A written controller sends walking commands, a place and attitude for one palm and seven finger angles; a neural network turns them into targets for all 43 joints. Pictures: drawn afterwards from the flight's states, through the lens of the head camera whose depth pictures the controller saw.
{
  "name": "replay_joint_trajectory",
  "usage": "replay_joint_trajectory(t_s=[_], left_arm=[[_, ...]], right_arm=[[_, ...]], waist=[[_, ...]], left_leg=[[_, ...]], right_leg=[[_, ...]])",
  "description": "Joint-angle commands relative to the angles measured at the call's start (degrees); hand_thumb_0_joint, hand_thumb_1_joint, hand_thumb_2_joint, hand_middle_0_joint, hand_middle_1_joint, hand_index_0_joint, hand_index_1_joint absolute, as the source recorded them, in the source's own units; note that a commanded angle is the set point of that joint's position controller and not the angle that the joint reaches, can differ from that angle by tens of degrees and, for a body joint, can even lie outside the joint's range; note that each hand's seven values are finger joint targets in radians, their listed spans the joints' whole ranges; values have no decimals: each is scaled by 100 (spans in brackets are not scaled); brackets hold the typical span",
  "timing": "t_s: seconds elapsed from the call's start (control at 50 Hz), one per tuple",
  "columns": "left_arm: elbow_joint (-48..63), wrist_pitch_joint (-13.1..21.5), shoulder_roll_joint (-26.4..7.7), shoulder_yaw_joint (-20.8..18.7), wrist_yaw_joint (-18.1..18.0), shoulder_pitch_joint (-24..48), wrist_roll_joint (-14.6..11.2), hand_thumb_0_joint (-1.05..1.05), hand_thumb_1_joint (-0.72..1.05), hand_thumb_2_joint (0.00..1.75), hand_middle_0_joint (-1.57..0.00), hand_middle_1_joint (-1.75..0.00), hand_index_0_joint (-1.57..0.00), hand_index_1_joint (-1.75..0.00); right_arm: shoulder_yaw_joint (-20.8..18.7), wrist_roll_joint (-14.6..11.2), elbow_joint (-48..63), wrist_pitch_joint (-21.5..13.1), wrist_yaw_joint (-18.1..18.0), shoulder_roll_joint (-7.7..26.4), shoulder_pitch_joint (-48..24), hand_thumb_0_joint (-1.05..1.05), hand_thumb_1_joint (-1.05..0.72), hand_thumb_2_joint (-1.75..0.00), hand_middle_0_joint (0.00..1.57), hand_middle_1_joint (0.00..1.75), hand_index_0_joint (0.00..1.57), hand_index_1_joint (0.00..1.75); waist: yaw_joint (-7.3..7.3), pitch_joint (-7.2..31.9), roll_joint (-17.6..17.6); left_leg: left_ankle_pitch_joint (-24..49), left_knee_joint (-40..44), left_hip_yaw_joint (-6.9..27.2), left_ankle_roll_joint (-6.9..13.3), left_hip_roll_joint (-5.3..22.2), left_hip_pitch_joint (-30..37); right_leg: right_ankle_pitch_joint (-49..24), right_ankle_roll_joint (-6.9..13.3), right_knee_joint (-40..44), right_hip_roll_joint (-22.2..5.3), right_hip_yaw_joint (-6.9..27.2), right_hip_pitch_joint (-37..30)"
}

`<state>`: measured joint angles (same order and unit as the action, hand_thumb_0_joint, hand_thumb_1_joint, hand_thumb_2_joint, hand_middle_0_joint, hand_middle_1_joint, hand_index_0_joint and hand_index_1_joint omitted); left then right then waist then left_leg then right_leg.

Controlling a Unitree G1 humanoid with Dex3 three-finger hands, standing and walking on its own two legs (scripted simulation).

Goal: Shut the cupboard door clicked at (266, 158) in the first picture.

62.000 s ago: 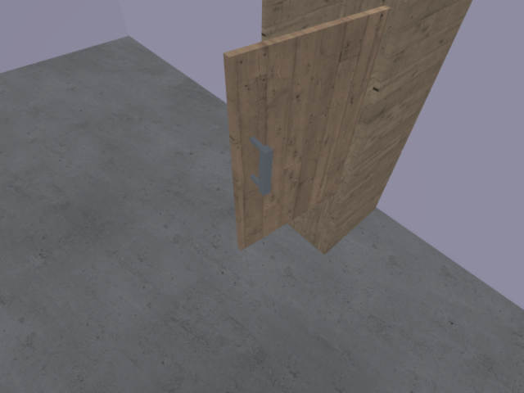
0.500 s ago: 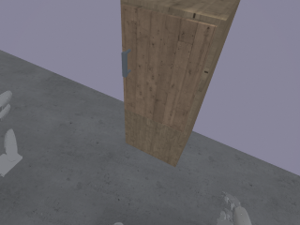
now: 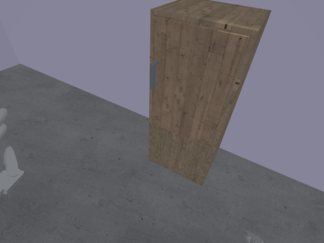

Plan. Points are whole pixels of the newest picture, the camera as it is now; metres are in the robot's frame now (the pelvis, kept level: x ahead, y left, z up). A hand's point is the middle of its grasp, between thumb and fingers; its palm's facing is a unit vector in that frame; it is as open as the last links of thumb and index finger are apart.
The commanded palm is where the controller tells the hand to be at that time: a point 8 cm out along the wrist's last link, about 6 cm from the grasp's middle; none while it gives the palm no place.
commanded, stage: stop stepping back and stand still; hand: left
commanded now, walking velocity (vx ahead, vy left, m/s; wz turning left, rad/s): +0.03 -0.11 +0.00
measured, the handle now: (154, 74) +0.85 +0.07 +0.02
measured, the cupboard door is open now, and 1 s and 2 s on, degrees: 2 2 2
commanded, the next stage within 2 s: let the arm hang, fingers relaxed in 0.16 s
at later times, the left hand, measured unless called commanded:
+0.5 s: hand out of the picture +0.13 +0.21 -0.14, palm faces +0.01 -0.97 -0.23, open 7.4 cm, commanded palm none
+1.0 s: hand out of the picture -0.06 +0.19 -0.16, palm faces +0.02 -0.98 -0.21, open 7.4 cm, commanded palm none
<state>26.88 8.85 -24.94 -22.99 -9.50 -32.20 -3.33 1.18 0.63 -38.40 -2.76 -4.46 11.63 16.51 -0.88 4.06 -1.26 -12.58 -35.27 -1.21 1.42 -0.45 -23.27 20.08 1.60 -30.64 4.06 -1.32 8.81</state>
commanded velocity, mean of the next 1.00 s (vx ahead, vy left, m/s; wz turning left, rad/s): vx -0.01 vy -0.02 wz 0.00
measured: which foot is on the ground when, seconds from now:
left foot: down 0.00-1.00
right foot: down 0.00-0.04, up 0.06-0.20, down 0.22-1.00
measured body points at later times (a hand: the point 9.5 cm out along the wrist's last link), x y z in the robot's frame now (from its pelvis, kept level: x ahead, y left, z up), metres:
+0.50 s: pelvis -0.01 +0.02 -0.01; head -0.03 +0.03 +0.44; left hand +0.12 +0.26 -0.12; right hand +0.09 -0.25 -0.13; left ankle +0.09 +0.08 -0.73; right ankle -0.03 -0.07 -0.73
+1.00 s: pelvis +0.02 +0.02 +0.01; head +0.01 +0.01 +0.46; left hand -0.06 +0.24 -0.14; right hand +0.01 -0.21 -0.15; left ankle +0.09 +0.08 -0.73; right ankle -0.03 -0.07 -0.73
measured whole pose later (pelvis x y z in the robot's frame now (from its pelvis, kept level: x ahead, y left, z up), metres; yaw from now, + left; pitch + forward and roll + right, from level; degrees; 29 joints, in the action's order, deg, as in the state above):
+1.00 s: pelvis +0.02 +0.02 +0.01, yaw -1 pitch -2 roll -1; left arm -67.8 -0.4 -9.2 -0.1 -1.9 -23.7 0.6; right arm 0.0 0.9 -64.0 1.1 -2.4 8.8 16.1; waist -0.3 -1.0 -1.0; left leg -5.8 -21.7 -4.2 4.9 -3.0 -14.3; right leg 16.3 3.1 -22.5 3.3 -1.4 4.4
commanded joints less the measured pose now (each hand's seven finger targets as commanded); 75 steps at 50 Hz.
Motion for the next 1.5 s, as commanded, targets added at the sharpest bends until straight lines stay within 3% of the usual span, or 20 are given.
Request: replay_joint_trajectory(t_s=[0.0, 0.02, 0.04, 0.08, 0.14, 0.2, 0.22, 0.24, 0.28, 0.32, 0.36, 0.42, 0.46, 0.5, 0.56, 0.7, 0.8, 0.94, 1.12, 1.48], left_arm=[[1144, 370, -900, -487, -94, 1454, 75, 0, 90, 90, -20, -30, -20, -30], [1225, 381, -899, -516, -86, 1495, 82, 0, 90, 90, -20, -30, -20, -30], [1219, 344, -935, -544, -64, 1443, 64, 0, 90, 90, -20, -30, -20, -30], [1443, 356, -985, -581, -48, 1253, 71, 0, 90, 90, -20, -30, -20, -30], [1367, 302, -780, -534, -29, 426, 59, 0, 90, 90, -20, -30, -20, -30], [1258, 276, -964, -825, -59, 49, -20, 0, 90, 90, -20, -30, -20, -30], [1197, 255, -1008, -868, -73, 175, -51, 0, 90, 90, -20, -30, -20, -30], [-3042, -533, 169, 1678, 747, 706, 458, 0, 90, 90, -20, -30, -20, -30], [-3475, -928, 434, 1714, 886, 956, 478, 0, 90, 90, -20, -30, -20, -30], [-3922, -936, 367, 1818, 925, 1276, 490, 0, 90, 90, -20, -30, -20, -30], [-4500, -1012, 374, 1881, 900, 1711, 477, 0, 90, 90, -20, -30, -20, -30], [-5492, -1160, 534, 2050, 838, 2027, 435, 0, 90, 90, -20, -30, -20, -30], [-6212, -1155, 507, 2044, 835, 1861, 455, 0, 90, 90, -20, -30, -20, -30], [-6930, -1092, 512, 2012, 844, 1392, 438, 0, 90, 90, -20, -30, -20, -30], [-7804, -1014, 779, 1939, 865, 742, 452, 0, 90, 90, -20, -30, -20, -30], [-8841, -786, 875, 2170, 822, 752, 387, 0, 90, 90, -20, -30, -20, -30], [-9206, -834, 993, 2237, 763, 623, 384, 0, 90, 90, -20, -30, -20, -30], [-9348, -859, 1118, 2242, 726, 491, 413, 0, 90, 90, -20, -30, -20, -30], [-9248, -827, 1208, 2246, 687, 675, 410, 0, 90, 90, -20, -30, -20, -30], [-9296, -838, 1366, 2245, 666, 600, 358, 0, 90, 90, -20, -30, -20, -30]], right_arm=[[-199, -52, 945, -504, -155, 803, -892, 0, -90, -90, 20, 30, 20, 30], [-181, -34, 1014, -562, -145, 779, -895, 0, -90, -90, 20, 30, 20, 30], [-188, 9, 1024, -605, -122, 693, -839, 0, -90, -90, 20, 30, 20, 30], [-261, 11, 1035, -676, -55, 647, -782, 0, -90, -90, 20, 30, 20, 30], [-275, -28, 1176, -583, 25, 655, -756, 0, -90, -90, 20, 30, 20, 30], [-268, 18, 1213, -432, 52, 601, -660, 0, -90, -90, 20, 30, 20, 30], [-293, -2, 1185, -397, 56, 622, -703, 0, -90, -90, 20, 30, 20, 30], [-452, -176, 172, -664, 488, 1582, -1035, 0, -90, -90, 20, 30, 20, 30], [-522, -92, -56, -218, 421, 1241, -317, 0, -90, -90, 20, 30, 20, 30], [-410, -21, 16, -15, 373, 1252, -437, 0, -90, -90, 20, 30, 20, 30], [-358, 31, -61, 146, 348, 1219, -434, 0, -90, -90, 20, 30, 20, 30], [-226, 118, -326, 382, 326, 922, -325, 0, -90, -90, 20, 30, 20, 30], [-211, 167, -557, 416, 321, 894, -217, 0, -90, -90, 20, 30, 20, 30], [-216, 164, -826, 345, 309, 998, -137, 0, -90, -90, 20, 30, 20, 30], [-268, 127, -1178, 293, 235, 895, -134, 0, -90, -90, 20, 30, 20, 30], [-248, -21, -1976, 212, 178, 597, 336, 0, -90, -90, 20, 30, 20, 30], [-240, -18, -2303, 293, 152, 537, 416, 0, -90, -90, 20, 30, 20, 30], [-249, 2, -2432, 304, 161, 459, 329, 0, -90, -90, 20, 30, 20, 30], [-188, 12, -2494, 263, 182, 271, 338, 0, -90, -90, 20, 30, 20, 30], [-116, -6, -2610, 265, 130, 51, 618, 0, -90, -90, 20, 30, 20, 30]], waist=[[-87, -669, -1411], [8, -656, -1557], [73, -655, -1411], [144, -245, -899], [76, 10, -817], [-8, 282, -301], [-17, 286, 116], [-199, -222, 193], [-154, 150, 506], [-64, -177, 1192], [-134, -485, 1375], [-206, -1144, 533], [-122, -1322, -169], [116, -783, -903], [305, -195, -1386], [7, -375, 90], [-46, -890, 157], [11, -1018, 238], [17, -1212, 170], [49, -987, 155]], left_leg=[[-3137, 2718, 2145, -33, 1211, 590], [-3818, 3384, 2602, -230, 1421, 57], [-3674, 3621, 2567, -439, 1481, -117], [-2824, 3338, 1897, -372, 1331, 130], [-2119, 2701, 849, -363, 859, 12], [-825, 1507, 380, -333, 525, 458], [-653, 1054, 323, -269, 445, 739], [777, -276, 464, -22, 712, 702], [986, -319, 603, 22, 720, 1006], [780, -398, 653, 132, 603, 684], [485, -412, 803, 177, 510, 802], [-492, 152, 1129, 202, 569, 692], [-1415, 1139, 1584, 276, 696, 151], [-1928, 2143, 2061, 375, 991, -291], [-2018, 2508, 1751, 332, 891, -36], [349, 1629, 865, 221, 668, 1287], [-50, 1766, 887, 239, 712, 1386], [-387, 2003, 953, 265, 719, 1276], [260, 1833, 771, 222, 622, 1283], [737, 1595, 708, 238, 615, 1385]], right_leg=[[934, -79, -408, -70, 126, 1328], [789, -102, -942, 137, 78, 847], [725, -74, -1171, 149, 106, 702], [550, -46, -793, 113, 60, 280], [293, 47, 604, 23, -103, -438], [-105, 307, 1365, -683, 555, -167], [342, 384, 1587, -939, 999, 344], [-1721, 459, 554, -1467, 659, 1226], [-1526, 492, 236, -1132, 701, 1433], [-1381, 494, 373, -1140, 802, 1454], [-391, 650, 552, -1194, 777, 1767], [1106, 585, 779, -1041, 833, 2164], [1108, 431, 589, -754, 795, 1669], [436, 234, 23, -499, 465, 431], [108, 249, 144, -483, 398, -159], [-802, 357, 1443, -910, 795, 179], [-296, 328, 1547, -848, 740, 587], [-171, 280, 1448, -805, 709, 608], [-521, 240, 1505, -903, 731, 560], [-851, 231, 1523, -914, 687, 192]])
